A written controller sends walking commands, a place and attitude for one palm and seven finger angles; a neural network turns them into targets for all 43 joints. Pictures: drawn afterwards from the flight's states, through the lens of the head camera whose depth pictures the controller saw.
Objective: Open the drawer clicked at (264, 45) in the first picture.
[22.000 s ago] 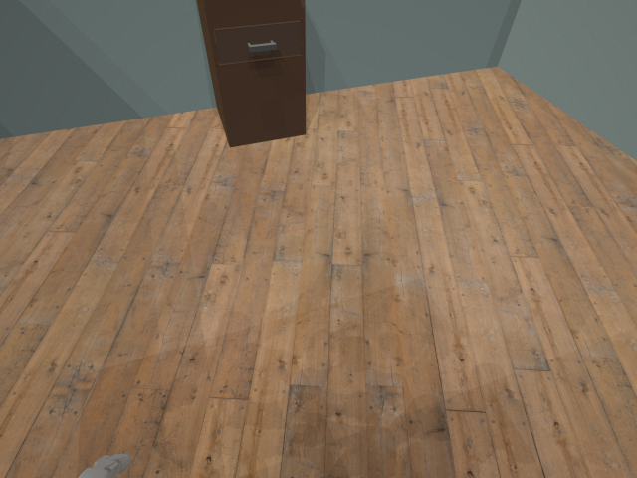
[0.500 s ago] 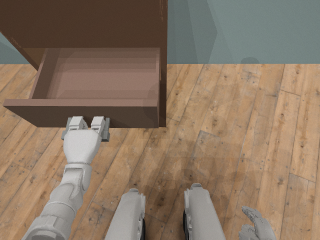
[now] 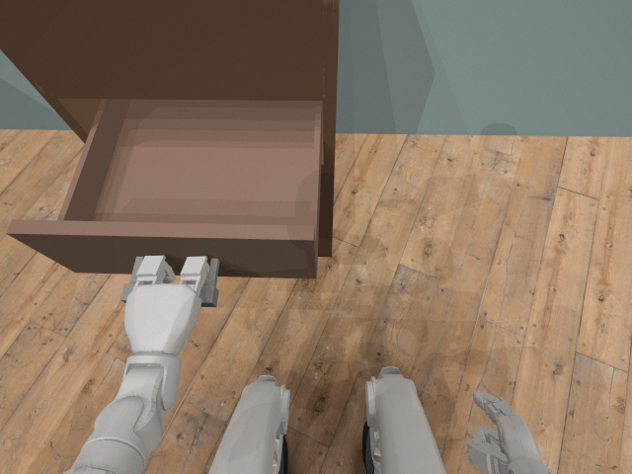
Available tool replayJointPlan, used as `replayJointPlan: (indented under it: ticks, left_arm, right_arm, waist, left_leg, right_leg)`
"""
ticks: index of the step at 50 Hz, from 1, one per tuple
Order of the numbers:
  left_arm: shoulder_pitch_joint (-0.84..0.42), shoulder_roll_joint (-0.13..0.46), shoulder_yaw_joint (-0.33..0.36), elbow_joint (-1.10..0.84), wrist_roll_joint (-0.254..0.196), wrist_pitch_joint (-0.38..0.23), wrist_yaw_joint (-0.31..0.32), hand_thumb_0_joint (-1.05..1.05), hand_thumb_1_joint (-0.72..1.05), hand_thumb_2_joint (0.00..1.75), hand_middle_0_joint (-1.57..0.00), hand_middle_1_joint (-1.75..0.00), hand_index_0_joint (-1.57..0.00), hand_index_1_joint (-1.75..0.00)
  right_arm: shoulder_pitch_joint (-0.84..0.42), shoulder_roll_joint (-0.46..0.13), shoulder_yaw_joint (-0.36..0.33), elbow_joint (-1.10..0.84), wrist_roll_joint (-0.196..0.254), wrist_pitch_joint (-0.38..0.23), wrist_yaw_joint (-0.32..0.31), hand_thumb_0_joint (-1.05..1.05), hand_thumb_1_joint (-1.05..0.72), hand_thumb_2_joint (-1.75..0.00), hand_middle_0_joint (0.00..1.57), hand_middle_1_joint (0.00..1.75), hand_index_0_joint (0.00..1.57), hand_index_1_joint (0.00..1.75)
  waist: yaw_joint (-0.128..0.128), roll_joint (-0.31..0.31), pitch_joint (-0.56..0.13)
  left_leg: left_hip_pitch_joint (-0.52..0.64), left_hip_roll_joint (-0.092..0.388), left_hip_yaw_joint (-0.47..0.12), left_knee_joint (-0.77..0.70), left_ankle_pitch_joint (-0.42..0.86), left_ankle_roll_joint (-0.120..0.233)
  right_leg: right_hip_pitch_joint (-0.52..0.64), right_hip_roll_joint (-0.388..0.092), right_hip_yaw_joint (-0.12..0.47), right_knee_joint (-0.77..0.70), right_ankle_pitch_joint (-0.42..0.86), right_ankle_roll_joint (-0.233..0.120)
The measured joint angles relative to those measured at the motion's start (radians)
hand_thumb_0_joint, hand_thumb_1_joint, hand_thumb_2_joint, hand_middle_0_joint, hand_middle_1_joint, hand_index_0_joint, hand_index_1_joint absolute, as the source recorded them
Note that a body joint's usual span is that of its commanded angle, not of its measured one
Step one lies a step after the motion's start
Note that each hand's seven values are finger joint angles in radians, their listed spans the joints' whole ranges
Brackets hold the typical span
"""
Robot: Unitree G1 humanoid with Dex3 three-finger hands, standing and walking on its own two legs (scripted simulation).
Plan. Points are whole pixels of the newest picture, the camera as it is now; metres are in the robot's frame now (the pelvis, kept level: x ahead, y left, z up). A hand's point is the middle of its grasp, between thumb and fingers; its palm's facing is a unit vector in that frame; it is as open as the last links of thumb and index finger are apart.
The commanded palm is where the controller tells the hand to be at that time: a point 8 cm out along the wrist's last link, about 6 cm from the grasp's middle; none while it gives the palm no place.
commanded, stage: pull the drawer open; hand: left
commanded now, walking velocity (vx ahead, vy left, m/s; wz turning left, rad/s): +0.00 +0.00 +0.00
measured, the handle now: (173, 280) +0.36 +0.22 -0.06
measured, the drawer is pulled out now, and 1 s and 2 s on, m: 0.22 0.26 0.30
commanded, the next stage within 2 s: none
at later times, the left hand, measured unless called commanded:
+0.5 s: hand (178, 334) +0.29 +0.21 -0.09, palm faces -0.03 -0.03 -1.00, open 5.4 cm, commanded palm +0.25 +0.22 -0.04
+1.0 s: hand (175, 347) +0.28 +0.21 -0.09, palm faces -0.06 -0.04 -1.00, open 5.5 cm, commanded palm +0.23 +0.22 -0.04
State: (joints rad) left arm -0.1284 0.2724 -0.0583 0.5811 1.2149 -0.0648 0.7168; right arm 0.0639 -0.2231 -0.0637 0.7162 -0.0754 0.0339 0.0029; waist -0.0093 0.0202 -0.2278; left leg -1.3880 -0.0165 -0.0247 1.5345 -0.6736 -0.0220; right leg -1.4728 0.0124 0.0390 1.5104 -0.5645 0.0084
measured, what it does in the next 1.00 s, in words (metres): stands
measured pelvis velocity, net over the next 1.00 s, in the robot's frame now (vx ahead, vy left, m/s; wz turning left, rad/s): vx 0.01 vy -0.01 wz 0.00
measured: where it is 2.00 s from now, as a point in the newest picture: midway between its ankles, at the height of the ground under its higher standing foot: outside the picture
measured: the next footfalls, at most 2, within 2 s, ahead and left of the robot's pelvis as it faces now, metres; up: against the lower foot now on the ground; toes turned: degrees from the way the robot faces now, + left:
none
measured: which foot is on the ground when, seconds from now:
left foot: down 0.00-1.00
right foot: down 0.00-1.00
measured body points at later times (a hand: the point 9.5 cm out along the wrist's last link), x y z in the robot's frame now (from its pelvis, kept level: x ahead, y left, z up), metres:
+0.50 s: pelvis +0.00 +0.00 +0.00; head +0.15 -0.02 +0.42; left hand +0.29 +0.21 -0.03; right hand +0.18 -0.25 -0.15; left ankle +0.02 +0.13 -0.56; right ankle +0.06 -0.12 -0.56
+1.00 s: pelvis +0.01 -0.01 +0.00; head +0.16 -0.03 +0.42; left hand +0.27 +0.20 -0.03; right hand +0.20 -0.25 -0.15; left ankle +0.02 +0.13 -0.56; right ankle +0.06 -0.12 -0.56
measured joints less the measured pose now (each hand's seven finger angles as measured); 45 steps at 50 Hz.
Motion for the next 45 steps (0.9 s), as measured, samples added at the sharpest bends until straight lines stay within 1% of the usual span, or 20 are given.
replayJointPlan:
  ticks: [10,18,35,45]
  left_arm:
    - [0.042,-0.004,-0.007,-0.031,0.001,0.0,0.005,0.01,0.74,0.81,-0.34,-1.35,-0.42,-1.35]
    - [0.075,-0.004,0.005,-0.061,0.001,-0.019,0.003,0.02,0.73,0.81,-0.33,-1.35,-0.42,-1.35]
    - [0.133,-0.008,-0.004,-0.113,0.001,-0.005,0.007,0.01,0.74,0.81,-0.32,-1.35,-0.42,-1.35]
    - [0.179,-0.009,0.001,-0.149,-0.002,-0.009,0.002,0.01,0.73,0.79,-0.32,-1.35,-0.42,-1.35]
  right_arm:
    - [-0.012,0.001,0.004,-0.003,-0.001,-0.003,-0.008,0.0,-0.9,-0.89,0.2,0.3,0.2,0.3]
    - [-0.015,0.004,0.007,-0.005,0.0,-0.004,-0.013,0.0,-0.9,-0.89,0.2,0.3,0.2,0.3]
    - [-0.023,0.003,0.007,-0.012,0.001,-0.002,-0.021,0.01,-0.9,-0.89,0.2,0.3,0.2,0.3]
    - [-0.03,0.005,0.01,-0.022,0.0,-0.001,-0.025,0.01,-0.9,-0.89,0.2,0.3,0.2,0.3]
  waist:
    - [0.01,-0.001,0.001]
    - [0.014,-0.008,-0.005]
    - [0.021,-0.004,-0.001]
    - [0.022,-0.009,-0.004]
  left_leg:
    - [0.003,-0.001,0.0,0.001,-0.001,-0.002]
    - [0.0,0.002,0.001,0.008,-0.007,-0.005]
    - [0.003,0.002,0.004,0.007,-0.014,-0.007]
    - [0.011,0.005,0.008,0.004,-0.021,-0.008]
  right_leg:
    - [0.001,0.0,0.0,0.004,-0.003,-0.002]
    - [-0.005,0.003,0.001,0.014,-0.008,-0.005]
    - [-0.006,0.003,0.004,0.018,-0.016,-0.007]
    - [-0.003,0.006,0.008,0.02,-0.024,-0.008]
